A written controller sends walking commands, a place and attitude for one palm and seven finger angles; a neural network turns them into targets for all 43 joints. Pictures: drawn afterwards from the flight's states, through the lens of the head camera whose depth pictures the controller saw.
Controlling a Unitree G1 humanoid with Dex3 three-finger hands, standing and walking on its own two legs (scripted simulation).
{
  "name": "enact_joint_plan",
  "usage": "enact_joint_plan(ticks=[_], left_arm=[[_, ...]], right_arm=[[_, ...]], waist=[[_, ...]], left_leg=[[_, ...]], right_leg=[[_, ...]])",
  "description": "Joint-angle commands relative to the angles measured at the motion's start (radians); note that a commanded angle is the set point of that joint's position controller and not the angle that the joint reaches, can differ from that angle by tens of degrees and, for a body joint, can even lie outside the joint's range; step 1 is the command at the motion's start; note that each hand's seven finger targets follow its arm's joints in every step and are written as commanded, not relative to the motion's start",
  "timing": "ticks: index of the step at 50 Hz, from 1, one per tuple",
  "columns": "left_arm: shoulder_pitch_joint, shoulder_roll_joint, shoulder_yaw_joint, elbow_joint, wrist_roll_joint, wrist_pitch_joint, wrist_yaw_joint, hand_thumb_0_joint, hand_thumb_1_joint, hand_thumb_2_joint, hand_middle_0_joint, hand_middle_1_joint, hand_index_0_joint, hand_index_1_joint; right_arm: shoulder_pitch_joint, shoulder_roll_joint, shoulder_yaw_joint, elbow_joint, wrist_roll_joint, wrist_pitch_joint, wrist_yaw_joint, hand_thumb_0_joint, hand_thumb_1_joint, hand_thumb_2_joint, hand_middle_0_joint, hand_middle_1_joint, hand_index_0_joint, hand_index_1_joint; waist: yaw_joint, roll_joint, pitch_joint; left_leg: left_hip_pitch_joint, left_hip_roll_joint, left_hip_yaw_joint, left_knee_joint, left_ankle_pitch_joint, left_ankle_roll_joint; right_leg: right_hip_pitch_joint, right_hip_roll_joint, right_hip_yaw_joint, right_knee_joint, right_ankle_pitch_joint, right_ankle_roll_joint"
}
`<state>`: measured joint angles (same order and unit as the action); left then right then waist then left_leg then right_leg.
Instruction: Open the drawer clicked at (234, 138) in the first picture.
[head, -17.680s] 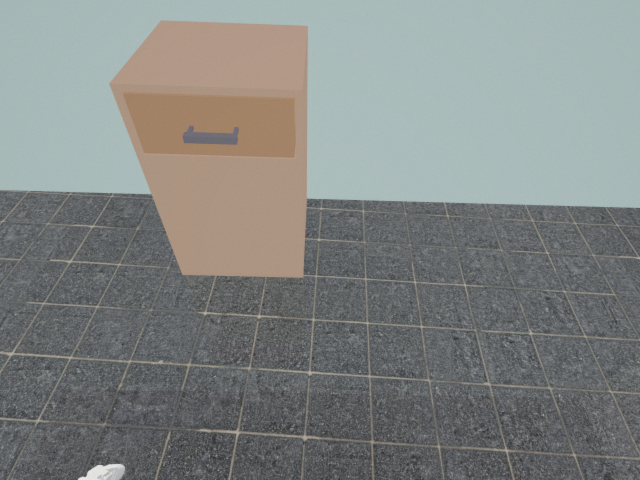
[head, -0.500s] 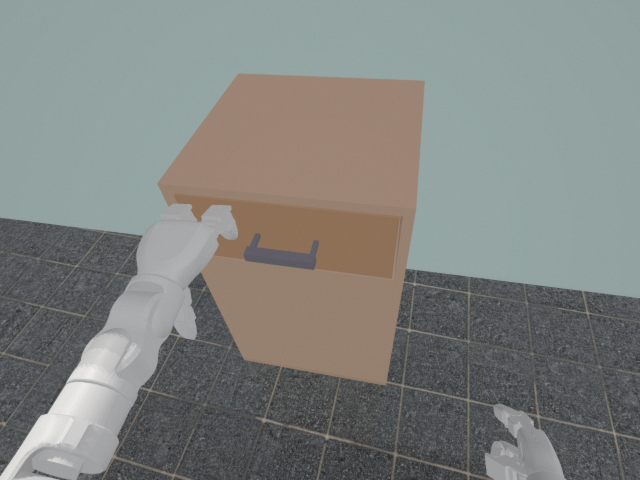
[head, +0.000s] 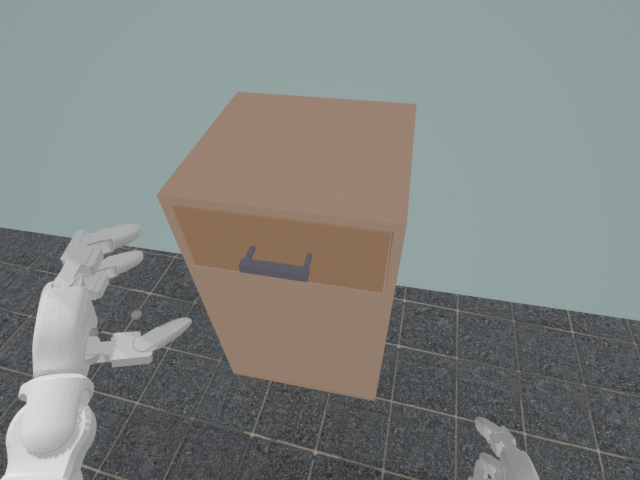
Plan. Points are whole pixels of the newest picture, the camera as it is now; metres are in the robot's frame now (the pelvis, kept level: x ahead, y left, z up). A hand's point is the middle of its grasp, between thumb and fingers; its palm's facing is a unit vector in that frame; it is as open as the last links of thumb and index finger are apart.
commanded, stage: draw the hand back to the body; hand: left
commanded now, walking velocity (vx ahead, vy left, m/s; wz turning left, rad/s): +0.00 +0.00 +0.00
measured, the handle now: (277, 262) +0.53 +0.15 -0.11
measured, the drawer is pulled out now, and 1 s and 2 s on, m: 0.00 0.00 0.00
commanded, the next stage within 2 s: step back with the hand held close in 0.52 s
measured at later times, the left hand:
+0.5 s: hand (63, 372) +0.16 +0.25 +0.16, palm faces +0.43 -0.82 -0.37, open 7.6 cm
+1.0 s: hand (44, 395) +0.15 +0.27 +0.14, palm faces +0.33 -0.82 -0.47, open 7.4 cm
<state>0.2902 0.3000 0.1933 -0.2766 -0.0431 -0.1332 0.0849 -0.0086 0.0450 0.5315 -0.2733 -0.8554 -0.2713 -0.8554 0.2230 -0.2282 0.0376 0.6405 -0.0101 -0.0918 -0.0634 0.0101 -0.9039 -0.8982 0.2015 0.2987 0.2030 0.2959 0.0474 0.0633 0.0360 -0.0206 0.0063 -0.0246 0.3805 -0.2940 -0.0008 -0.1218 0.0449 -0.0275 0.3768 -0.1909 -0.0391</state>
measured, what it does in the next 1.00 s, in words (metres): shifts its weight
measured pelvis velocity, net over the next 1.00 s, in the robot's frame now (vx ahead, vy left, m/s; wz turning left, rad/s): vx -0.04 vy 0.03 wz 0.01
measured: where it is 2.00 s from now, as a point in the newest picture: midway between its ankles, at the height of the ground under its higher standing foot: outside the picture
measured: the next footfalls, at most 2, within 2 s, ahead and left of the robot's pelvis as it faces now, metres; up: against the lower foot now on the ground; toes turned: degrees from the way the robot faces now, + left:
right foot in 1.14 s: -0.02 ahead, -0.08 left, +0.00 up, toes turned +2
left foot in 1.72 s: -0.11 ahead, +0.14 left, +0.00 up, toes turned +1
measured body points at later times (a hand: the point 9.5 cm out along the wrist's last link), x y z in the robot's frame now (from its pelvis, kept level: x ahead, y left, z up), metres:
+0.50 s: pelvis -0.01 +0.00 +0.00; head -0.04 -0.01 +0.45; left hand +0.14 +0.29 +0.18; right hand +0.18 -0.20 -0.08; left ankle -0.05 +0.12 -0.74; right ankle +0.01 -0.09 -0.74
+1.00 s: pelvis -0.04 +0.03 -0.01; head -0.02 +0.05 +0.44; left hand +0.13 +0.31 +0.17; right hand +0.12 -0.22 -0.08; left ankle -0.05 +0.12 -0.74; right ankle +0.01 -0.09 -0.74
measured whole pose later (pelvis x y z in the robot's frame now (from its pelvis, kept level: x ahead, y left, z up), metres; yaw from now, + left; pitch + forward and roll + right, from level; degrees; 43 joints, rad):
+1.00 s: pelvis -0.04 +0.03 -0.01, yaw +0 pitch +1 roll +0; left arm 0.65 0.40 0.37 -0.60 -0.01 -0.19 0.15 0.01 0.89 0.90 -0.22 -0.31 -0.22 -0.31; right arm 0.22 -0.22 -0.02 0.54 -0.02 -0.06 -0.08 0.01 -0.90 -0.90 0.20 0.30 0.20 0.30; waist -0.02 -0.04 0.02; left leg -0.28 -0.04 -0.01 0.57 -0.31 0.03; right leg -0.36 0.00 -0.02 0.53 -0.18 0.00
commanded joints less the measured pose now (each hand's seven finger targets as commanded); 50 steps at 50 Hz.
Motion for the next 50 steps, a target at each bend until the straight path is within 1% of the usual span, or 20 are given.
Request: enact_joint_plan(ticks=[1, 7, 11, 12, 16, 18, 21, 24, 31, 32, 33, 35, 36, 38, 41, 43, 45, 46, 47, 50], left_arm=[[-0.041, 0.194, 0.148, -0.291, -0.010, -0.075, 0.016, 0.000, 0.375, 0.675, -0.237, -0.637, -0.237, -0.637], [0.120, 0.188, 0.191, -0.346, -0.015, -0.090, 0.021, 0.000, 0.585, 0.765, -0.223, -0.502, -0.223, -0.502], [0.182, 0.226, 0.247, -0.397, -0.012, -0.095, 0.027, 0.000, 0.725, 0.825, -0.213, -0.413, -0.213, -0.413], [0.192, 0.171, 0.200, -0.361, -0.014, -0.093, 0.021, 0.000, 0.760, 0.840, -0.210, -0.390, -0.210, -0.390], [0.089, 0.191, 0.195, -0.382, -0.004, -0.096, 0.027, 0.000, 0.900, 0.900, -0.200, -0.300, -0.200, -0.300], [0.101, 0.178, 0.189, -0.360, -0.006, -0.092, 0.028, 0.000, 0.900, 0.900, -0.200, -0.300, -0.200, -0.300], [0.104, 0.202, 0.216, -0.364, -0.002, -0.090, 0.032, 0.000, 0.900, 0.900, -0.200, -0.300, -0.200, -0.300], [0.122, 0.179, 0.204, -0.367, -0.006, -0.086, 0.031, 0.000, 0.900, 0.900, -0.200, -0.300, -0.200, -0.300], [0.107, 0.197, 0.217, -0.372, -0.003, -0.073, 0.027, 0.000, 0.900, 0.900, -0.200, -0.300, -0.200, -0.300], [0.095, 0.241, 0.294, -0.381, 0.013, -0.095, 0.031, 0.000, 0.900, 0.900, -0.200, -0.300, -0.200, -0.300], [0.139, 0.180, 0.241, -0.360, 0.027, -0.096, 0.029, 0.000, 0.900, 0.900, -0.200, -0.300, -0.200, -0.300], [0.206, 0.150, 0.220, -0.370, 0.036, -0.103, 0.038, 0.000, 0.900, 0.900, -0.200, -0.300, -0.200, -0.300], [0.205, 0.174, 0.240, -0.425, 0.036, -0.115, 0.044, 0.000, 0.900, 0.900, -0.200, -0.300, -0.200, -0.300], [0.280, 0.169, 0.246, -0.422, 0.035, -0.116, 0.061, 0.000, 0.900, 0.900, -0.200, -0.300, -0.200, -0.300], [0.320, 0.214, 0.283, -0.481, 0.027, -0.118, 0.076, 0.000, 0.900, 0.900, -0.200, -0.300, -0.200, -0.300], [0.348, 0.213, 0.282, -0.513, 0.021, -0.118, 0.079, 0.000, 0.900, 0.900, -0.200, -0.300, -0.200, -0.300], [0.366, 0.233, 0.301, -0.537, 0.017, -0.124, 0.083, 0.000, 0.900, 0.900, -0.200, -0.300, -0.200, -0.300], [0.371, 0.243, 0.307, -0.558, 0.018, -0.125, 0.084, 0.000, 0.900, 0.900, -0.200, -0.300, -0.200, -0.300], [0.377, 0.240, 0.307, -0.556, 0.020, -0.125, 0.089, 0.000, 0.900, 0.900, -0.200, -0.300, -0.200, -0.300], [0.362, 0.228, 0.303, -0.567, 0.033, -0.133, 0.090, 0.000, 0.900, 0.900, -0.200, -0.300, -0.200, -0.300]], right_arm=[[-0.149, -0.096, -0.051, -0.162, -0.003, -0.089, -0.011, 0.000, -0.900, -0.900, 0.200, 0.300, 0.200, 0.300], [-0.148, -0.086, -0.056, -0.164, 0.003, -0.114, -0.018, 0.000, -0.900, -0.900, 0.200, 0.300, 0.200, 0.300], [-0.147, -0.086, -0.063, -0.165, 0.002, -0.130, -0.021, 0.000, -0.900, -0.900, 0.200, 0.300, 0.200, 0.300], [-0.148, -0.076, -0.055, -0.161, 0.004, -0.132, -0.022, 0.000, -0.900, -0.900, 0.200, 0.300, 0.200, 0.300], [-0.140, -0.090, -0.060, -0.156, 0.002, -0.144, -0.029, 0.000, -0.900, -0.900, 0.200, 0.300, 0.200, 0.300], [-0.136, -0.084, -0.055, -0.157, 0.001, -0.143, -0.030, 0.000, -0.900, -0.900, 0.200, 0.300, 0.200, 0.300], [-0.139, -0.087, -0.055, -0.153, -0.004, -0.148, -0.032, 0.000, -0.900, -0.900, 0.200, 0.300, 0.200, 0.300], [-0.143, -0.077, -0.047, -0.154, -0.006, -0.150, -0.026, 0.000, -0.900, -0.900, 0.200, 0.300, 0.200, 0.300], [-0.154, -0.082, -0.049, -0.157, -0.005, -0.147, -0.023, 0.000, -0.900, -0.900, 0.200, 0.300, 0.200, 0.300], [-0.147, -0.130, -0.057, -0.187, -0.014, -0.104, -0.032, 0.000, -0.900, -0.900, 0.200, 0.300, 0.200, 0.300], [-0.129, -0.122, -0.063, -0.178, -0.026, -0.079, -0.031, 0.000, -0.900, -0.900, 0.200, 0.300, 0.200, 0.300], [-0.102, -0.111, -0.068, -0.193, -0.026, -0.054, -0.024, 0.000, -0.900, -0.900, 0.200, 0.300, 0.200, 0.300], [-0.111, -0.112, -0.070, -0.207, -0.028, -0.049, -0.026, 0.000, -0.900, -0.900, 0.200, 0.300, 0.200, 0.300], [-0.086, -0.108, -0.076, -0.218, -0.022, -0.032, -0.023, 0.000, -0.900, -0.900, 0.200, 0.300, 0.200, 0.300], [-0.092, -0.108, -0.086, -0.242, -0.017, -0.026, -0.029, 0.000, -0.900, -0.900, 0.200, 0.300, 0.200, 0.300], [-0.079, -0.103, -0.092, -0.260, -0.009, -0.020, -0.026, 0.000, -0.900, -0.900, 0.200, 0.300, 0.200, 0.300], [-0.078, -0.103, -0.094, -0.267, -0.004, -0.021, -0.025, 0.000, -0.900, -0.900, 0.200, 0.300, 0.200, 0.300], [-0.083, -0.108, -0.095, -0.267, -0.009, -0.025, -0.027, 0.000, -0.900, -0.900, 0.200, 0.300, 0.200, 0.300], [-0.081, -0.105, -0.092, -0.266, -0.011, -0.025, -0.027, 0.000, -0.900, -0.900, 0.200, 0.300, 0.200, 0.300], [-0.082, -0.121, -0.093, -0.264, -0.026, -0.043, -0.031, 0.000, -0.900, -0.900, 0.200, 0.300, 0.200, 0.300]], waist=[[0.006, -0.030, -0.138], [0.013, -0.019, -0.088], [0.022, -0.005, -0.081], [0.011, -0.018, -0.027], [-0.001, 0.006, -0.003], [0.002, -0.030, -0.019], [0.013, -0.008, -0.041], [0.016, -0.005, -0.059], [0.020, 0.002, -0.029], [-0.039, -0.050, 0.082], [-0.046, -0.117, 0.045], [-0.053, -0.102, -0.051], [-0.049, -0.057, -0.086], [-0.053, -0.051, -0.171], [-0.049, -0.016, -0.227], [-0.053, -0.041, -0.252], [-0.056, -0.024, -0.259], [-0.050, 0.024, -0.254], [-0.053, 0.006, -0.237], [-0.053, 0.108, -0.169]], left_leg=[[-0.084, 0.001, 0.050, -0.030, 0.295, 0.016], [-0.101, 0.002, 0.052, -0.027, 0.250, 0.014], [-0.109, 0.001, 0.042, -0.024, 0.233, 0.011], [-0.119, 0.002, 0.045, -0.032, 0.206, 0.011], [-0.106, -0.002, 0.037, -0.036, 0.136, 0.016], [-0.111, 0.000, 0.031, -0.040, 0.135, 0.017], [-0.113, -0.003, 0.029, -0.042, 0.149, 0.014], [-0.120, 0.000, 0.028, -0.048, 0.183, 0.009], [-0.132, 0.003, 0.017, -0.051, 0.181, 0.005], [-0.231, 0.006, -0.030, -0.018, 0.095, 0.022], [-0.223, 0.004, -0.045, 0.013, 0.067, 0.024], [-0.210, 0.003, -0.032, 0.081, 0.065, 0.025], [-0.217, 0.000, -0.036, 0.087, 0.109, 0.021], [-0.242, 0.026, -0.057, 0.080, 0.267, 0.010], [-0.263, 0.049, -0.069, 0.103, 0.488, -0.010], [-0.281, 0.058, -0.070, 0.129, 0.526, -0.023], [-0.295, 0.064, -0.075, 0.132, 0.505, -0.021], [-0.303, 0.067, -0.083, 0.121, 0.495, -0.021], [-0.327, 0.083, -0.098, 0.097, 0.487, -0.023], [-0.453, 0.150, -0.145, -0.024, 0.356, 0.028]], right_leg=[[0.119, -0.040, 0.016, -0.046, 0.195, 0.025], [0.088, -0.040, 0.020, -0.056, 0.132, 0.029], [0.076, -0.034, 0.027, -0.065, 0.112, 0.025], [0.051, -0.035, 0.021, -0.068, 0.082, 0.029], [0.008, -0.036, 0.028, -0.101, -0.018, 0.026], [0.027, -0.038, 0.022, -0.090, -0.023, 0.028], [0.051, -0.037, 0.026, -0.085, 0.001, 0.024], [0.083, -0.038, 0.015, -0.061, 0.055, 0.025], [0.068, -0.033, 0.020, -0.068, 0.045, 0.020], [-0.083, -0.063, 0.118, -0.117, 0.034, 0.015], [-0.098, -0.088, 0.131, -0.128, -0.004, 0.006], [-0.088, -0.142, 0.168, -0.116, -0.008, -0.016], [-0.065, -0.152, 0.168, -0.097, 0.056, -0.027], [0.025, -0.148, 0.125, -0.004, 0.226, -0.032], [0.071, -0.137, 0.096, 0.097, 0.434, -0.027], [0.080, -0.144, 0.092, 0.142, 0.474, -0.034], [0.059, -0.143, 0.096, 0.170, 0.461, -0.031], [0.040, -0.133, 0.094, 0.178, 0.430, -0.028], [0.032, -0.114, 0.073, 0.202, 0.375, -0.017], [0.029, -0.031, 0.029, 0.305, 0.119, 0.031]])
